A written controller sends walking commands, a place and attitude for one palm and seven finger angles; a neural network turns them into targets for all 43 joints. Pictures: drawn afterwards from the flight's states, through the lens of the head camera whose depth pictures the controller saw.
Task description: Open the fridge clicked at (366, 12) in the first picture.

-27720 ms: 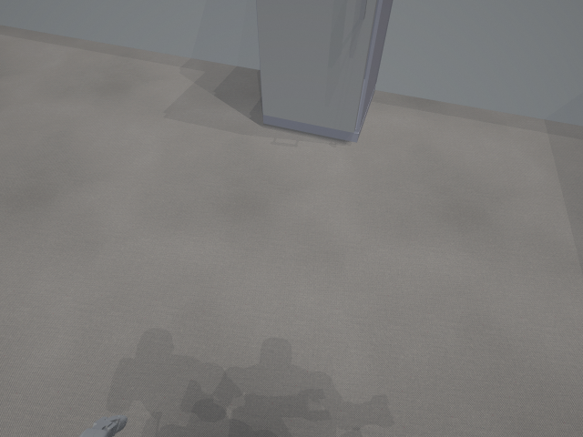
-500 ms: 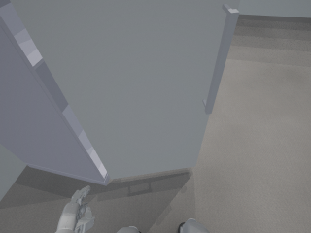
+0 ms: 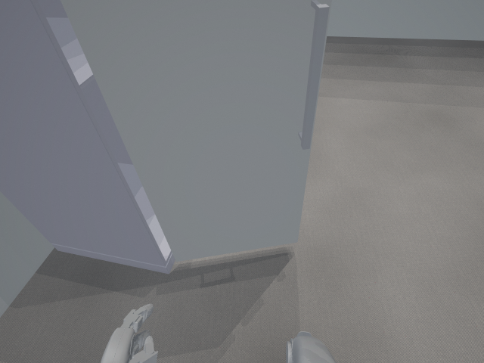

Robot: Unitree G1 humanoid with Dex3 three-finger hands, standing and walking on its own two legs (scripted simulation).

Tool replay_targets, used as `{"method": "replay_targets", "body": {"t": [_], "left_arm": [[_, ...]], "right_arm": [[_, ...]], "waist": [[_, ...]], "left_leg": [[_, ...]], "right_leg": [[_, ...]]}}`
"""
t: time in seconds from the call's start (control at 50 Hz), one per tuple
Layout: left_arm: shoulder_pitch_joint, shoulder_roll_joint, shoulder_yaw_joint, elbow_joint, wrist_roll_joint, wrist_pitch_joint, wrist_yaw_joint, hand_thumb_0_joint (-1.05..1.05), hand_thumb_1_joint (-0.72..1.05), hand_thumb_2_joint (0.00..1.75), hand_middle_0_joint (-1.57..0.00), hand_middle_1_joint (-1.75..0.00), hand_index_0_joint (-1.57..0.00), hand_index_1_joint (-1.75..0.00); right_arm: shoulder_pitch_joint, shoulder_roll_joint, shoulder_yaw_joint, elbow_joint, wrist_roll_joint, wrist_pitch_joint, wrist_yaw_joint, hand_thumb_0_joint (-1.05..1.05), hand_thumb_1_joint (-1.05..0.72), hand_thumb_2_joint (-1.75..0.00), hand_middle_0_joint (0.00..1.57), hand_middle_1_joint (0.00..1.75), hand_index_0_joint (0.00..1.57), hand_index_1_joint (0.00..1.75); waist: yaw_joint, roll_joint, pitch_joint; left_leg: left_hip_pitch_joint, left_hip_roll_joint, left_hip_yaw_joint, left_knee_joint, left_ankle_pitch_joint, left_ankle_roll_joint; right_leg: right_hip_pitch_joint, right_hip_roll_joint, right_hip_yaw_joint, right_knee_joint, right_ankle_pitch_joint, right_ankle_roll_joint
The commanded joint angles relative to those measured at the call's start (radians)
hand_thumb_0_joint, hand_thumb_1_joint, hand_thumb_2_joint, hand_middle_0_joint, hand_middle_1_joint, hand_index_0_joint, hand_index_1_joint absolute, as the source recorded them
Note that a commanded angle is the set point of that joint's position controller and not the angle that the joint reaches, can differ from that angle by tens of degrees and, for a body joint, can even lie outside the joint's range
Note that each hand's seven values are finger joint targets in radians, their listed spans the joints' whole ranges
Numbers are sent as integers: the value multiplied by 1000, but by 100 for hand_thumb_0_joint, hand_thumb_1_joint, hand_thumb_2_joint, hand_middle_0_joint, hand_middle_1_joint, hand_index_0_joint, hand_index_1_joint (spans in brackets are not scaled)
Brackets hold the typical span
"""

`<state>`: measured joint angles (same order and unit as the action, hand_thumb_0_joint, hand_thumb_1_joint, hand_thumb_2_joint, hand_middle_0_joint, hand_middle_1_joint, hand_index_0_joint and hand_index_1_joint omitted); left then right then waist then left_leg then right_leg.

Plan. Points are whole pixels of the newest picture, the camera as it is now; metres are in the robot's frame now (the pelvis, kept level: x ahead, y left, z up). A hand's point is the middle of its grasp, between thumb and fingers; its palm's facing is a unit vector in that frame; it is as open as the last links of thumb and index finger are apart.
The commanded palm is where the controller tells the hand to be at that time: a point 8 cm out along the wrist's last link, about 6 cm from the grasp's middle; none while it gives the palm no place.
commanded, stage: stop stepping back and stand still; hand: right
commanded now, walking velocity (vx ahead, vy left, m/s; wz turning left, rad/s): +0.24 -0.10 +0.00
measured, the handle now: (309, 84) +0.71 -0.14 +0.12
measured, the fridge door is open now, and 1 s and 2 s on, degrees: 68 68 68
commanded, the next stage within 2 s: let the arm hang, fingers relaxed in 0.58 s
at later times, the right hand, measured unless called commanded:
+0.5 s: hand out of the picture +0.15 -0.28 +0.21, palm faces +0.42 +0.74 -0.53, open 7.4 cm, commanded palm +0.09 -0.31 +0.20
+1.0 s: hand out of the picture +0.04 -0.18 -0.14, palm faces +0.00 +0.99 -0.17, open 6.9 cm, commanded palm none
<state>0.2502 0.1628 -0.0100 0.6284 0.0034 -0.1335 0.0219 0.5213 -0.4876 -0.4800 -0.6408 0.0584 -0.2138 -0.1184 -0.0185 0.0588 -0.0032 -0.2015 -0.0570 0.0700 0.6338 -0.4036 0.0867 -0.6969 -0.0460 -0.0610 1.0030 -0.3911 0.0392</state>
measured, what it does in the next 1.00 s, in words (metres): steps on the spot: right foot, then left foot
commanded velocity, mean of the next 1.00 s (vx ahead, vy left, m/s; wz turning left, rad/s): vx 0.08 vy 0.02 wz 0.00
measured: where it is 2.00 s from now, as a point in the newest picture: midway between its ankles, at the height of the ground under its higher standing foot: outside the picture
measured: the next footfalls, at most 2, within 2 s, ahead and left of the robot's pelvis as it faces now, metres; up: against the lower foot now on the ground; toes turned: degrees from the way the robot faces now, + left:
right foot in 0.18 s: +0.02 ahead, -0.12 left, +0.00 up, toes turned +0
left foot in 0.48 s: +0.01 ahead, +0.10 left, +0.00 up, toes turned +2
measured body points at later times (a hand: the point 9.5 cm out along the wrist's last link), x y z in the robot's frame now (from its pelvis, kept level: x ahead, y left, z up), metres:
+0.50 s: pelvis -0.06 -0.01 +0.02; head -0.07 -0.03 +0.46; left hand +0.05 +0.21 -0.08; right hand +0.12 -0.32 +0.24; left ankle -0.06 +0.09 -0.72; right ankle -0.02 -0.16 -0.70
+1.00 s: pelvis -0.05 -0.01 +0.01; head -0.02 -0.02 +0.46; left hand +0.02 +0.24 -0.12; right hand +0.04 -0.23 -0.13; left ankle -0.04 +0.10 -0.71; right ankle -0.02 -0.13 -0.70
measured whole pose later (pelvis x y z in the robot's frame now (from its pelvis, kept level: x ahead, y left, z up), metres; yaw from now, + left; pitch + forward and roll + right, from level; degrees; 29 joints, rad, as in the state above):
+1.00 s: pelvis -0.05 -0.01 +0.01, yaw +1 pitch +0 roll +1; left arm 0.22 0.22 0.01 0.86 0.02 0.04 0.00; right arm 0.25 -0.15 -0.02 0.81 -0.02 0.03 -0.01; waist 0.02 0.00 0.05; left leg -0.32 -0.02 0.03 0.62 -0.31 0.03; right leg -0.41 -0.01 0.02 0.76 -0.37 0.00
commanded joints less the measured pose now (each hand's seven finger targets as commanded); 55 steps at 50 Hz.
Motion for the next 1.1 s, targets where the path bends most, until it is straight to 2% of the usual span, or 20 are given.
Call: {"method": "replay_targets", "body": {"t": [0.0, 0.12, 0.16, 0.2, 0.38, 0.42, 0.44, 0.46, 0.48, 0.56, 0.64, 0.66, 0.68, 0.72, 0.8, 0.84, 0.88, 0.98, 1.02, 1.08], "left_arm": [[-99, 199, 78, -108, -10, -43, 36, 0, 90, 90, -20, -30, -20, -30], [-81, 159, 41, -98, 10, -85, 86, 0, 90, 90, -20, -30, -20, -30], [-73, 219, 61, -142, 0, -102, 86, 0, 90, 90, -20, -30, -20, -30], [-70, 180, 59, -120, 1, -102, 61, 0, 90, 90, -20, -30, -20, -30], [-80, 162, 62, -146, 11, -30, 55, 0, 90, 90, -20, -30, -20, -30], [-82, 160, 67, -136, 11, -20, 58, 0, 90, 90, -20, -30, -20, -30], [-77, 145, 72, -138, 6, -15, 55, 0, 90, 90, -20, -30, -20, -30], [-74, 157, 67, -141, 10, -27, 53, 0, 90, 90, -20, -30, -20, -30], [-82, 145, 56, -119, 20, -37, 42, 0, 90, 90, -20, -30, -20, -30], [-122, 146, 52, -95, 1, -32, 50, 0, 90, 90, -20, -30, -20, -30], [-108, 160, 63, -94, 7, -61, 73, 0, 90, 90, -20, -30, -20, -30], [-56, 332, 115, 61, 9, -98, -36, 0, 90, 90, -20, -30, -20, -30], [11, 356, 125, 33, 15, 23, -41, 0, 90, 90, -20, -30, -20, -30], [-9, 279, 85, 6, 45, 60, -21, 0, 90, 90, -20, -30, -20, -30], [-135, 266, 59, 25, 45, 107, -12, 0, 90, 90, -20, -30, -20, -30], [-110, 159, 46, 51, 20, 136, -19, 0, 90, 90, -20, -30, -20, -30], [-79, 165, 51, 98, 25, 158, -23, 0, 90, 90, -20, -30, -20, -30], [40, 116, 53, 235, 22, 136, -7, 0, 90, 90, -20, -30, -20, -30], [28, 128, 43, 279, 25, 115, 3, 0, 90, 90, -20, -30, -20, -30], [7, 132, 39, 324, 19, 124, 17, 0, 90, 90, -20, -30, -20, -30]], "right_arm": [[-153, -74, -28, 112, 15, -14, -29, 0, -90, -90, 20, 30, 20, 30], [-327, -49, 59, 30, -32, -51, -70, 0, -90, -90, 20, 30, 20, 30], [-316, -62, 54, -81, -17, -61, -77, 0, -90, -90, 20, 30, 20, 30], [-277, -148, -28, -121, -12, -85, -60, 0, -90, -90, 20, 30, 20, 30], [-5, -105, -90, 5, -30, -50, -69, 0, -90, -90, 20, 30, 20, 30], [-22, -120, -90, 30, -37, -35, -75, 0, -90, -90, 20, 30, 20, 30], [-43, -147, -103, 28, -37, -34, -76, 0, -90, -90, 20, 30, 20, 30], [-50, -159, -114, 46, -29, -45, -79, 0, -90, -90, 20, 30, 20, 30], [-112, -183, -126, 20, -25, -73, -79, 0, -90, -90, 20, 30, 20, 30], [-189, -108, -41, -24, -31, -80, -66, 0, -90, -90, 20, 30, 20, 30], [-202, -117, -45, -75, -31, -106, -69, 0, -90, -90, 20, 30, 20, 30], [-102, 155, 398, 701, -119, 59, 63, 0, -90, -90, 20, 30, 20, 30], [-143, 173, 355, 697, -105, 190, 92, 0, -90, -90, 20, 30, 20, 30], [-182, 209, 384, 761, -94, 229, 101, 0, -90, -90, 20, 30, 20, 30], [-181, 140, 404, 1074, -85, 227, 122, 0, -90, -90, 20, 30, 20, 30], [-190, 38, 399, 1193, -97, 219, 117, 0, -90, -90, 20, 30, 20, 30], [-310, 22, 418, 1255, -94, 217, 112, 0, -90, -90, 20, 30, 20, 30], [-334, 151, 407, 1440, -89, 191, 90, 0, -90, -90, 20, 30, 20, 30], [-262, 187, 427, 1504, -73, 193, 90, 0, -90, -90, 20, 30, 20, 30], [-271, 186, 441, 1581, -71, 210, 93, 0, -90, -90, 20, 30, 20, 30]], "waist": [[39, 67, 161], [28, -27, -57], [43, -379, -58], [50, -265, -38], [21, -301, -22], [15, -117, -54], [18, 121, -60], [16, 151, -40], [21, 127, -70], [33, 118, 20], [35, -123, -8], [122, -299, 13], [96, -275, 7], [80, -173, -71], [-27, -82, -83], [-7, 162, -34], [32, 75, 39], [66, -16, -66], [20, -169, -138], [18, -200, -105]], "left_leg": [[-250, 350, -587, -487, -165, 138], [-169, 180, -241, -225, -186, 40], [-458, 22, -83, 205, -132, -61], [-451, 38, -115, 499, -109, -83], [126, -7, 125, -21, -15, -54], [214, 64, -14, -191, -70, -5], [196, 256, -387, -324, -149, 91], [158, 408, -619, -389, 49, 161], [116, 441, -626, -389, 16, 193], [-147, 331, -328, -322, -3, 99], [-235, 185, -172, -130, -66, -7], [-454, 125, 0, 240, 43, -76], [-414, 80, -51, 410, -177, -97], [-352, 76, -111, 537, -225, -108], [-4, 70, -52, 39, 28, -99], [-42, 291, -433, -340, -178, -19], [-225, 352, -525, -467, -273, 63], [-8, 249, -268, -228, 472, 47], [13, 146, -167, -159, 448, -33], [43, 118, -112, -194, 318, -60]], "right_leg": [[-49, -24, 171, 320, 84, -17], [562, 37, -58, -553, -23, -81], [779, -270, 421, -742, -106, -196], [572, -363, 579, -875, -292, -253], [154, -190, 79, -741, -351, -116], [108, -98, -5, -411, -253, -92], [16, -9, -51, -116, -155, -68], [-36, 24, 15, 65, -121, -54], [-20, -11, 54, 119, -118, -34], [256, -50, 50, -166, -4, -55], [562, -13, 38, -544, 53, -77], [583, -194, 308, -500, 455, -139], [457, -305, 437, -589, 780, -235], [345, -311, 452, -615, 535, -262], [221, -138, 198, -536, 235, -148], [135, 48, 64, -313, -88, -39], [247, 50, 67, -170, -68, -36], [421, 12, 80, -466, 159, -39], [542, -77, 153, -567, 509, -72], [513, -98, 164, -614, 480, -92]]}}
